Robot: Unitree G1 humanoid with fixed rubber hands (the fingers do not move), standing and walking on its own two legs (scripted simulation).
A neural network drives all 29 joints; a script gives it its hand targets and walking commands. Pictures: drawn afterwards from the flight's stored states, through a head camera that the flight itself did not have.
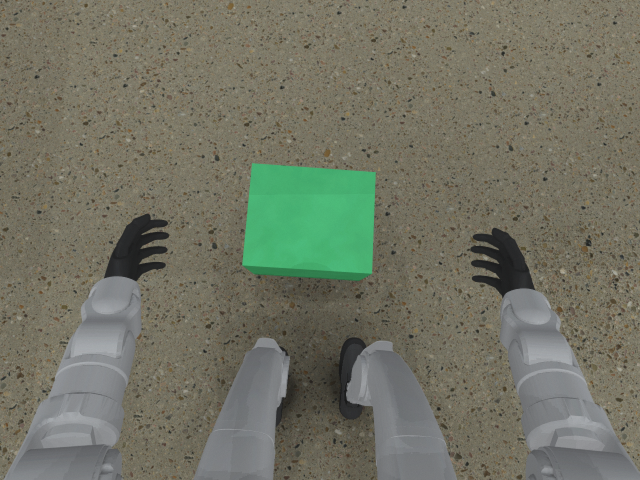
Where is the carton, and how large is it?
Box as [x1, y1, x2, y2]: [242, 163, 375, 280]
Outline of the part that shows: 252,163 242,265 253,273 257,274 359,280 371,273 375,172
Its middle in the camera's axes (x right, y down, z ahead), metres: -0.03 -0.04 +1.00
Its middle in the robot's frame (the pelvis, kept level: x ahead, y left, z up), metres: +0.49 +0.03 -0.60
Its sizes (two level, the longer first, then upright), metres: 0.293 0.242 0.212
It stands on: the floor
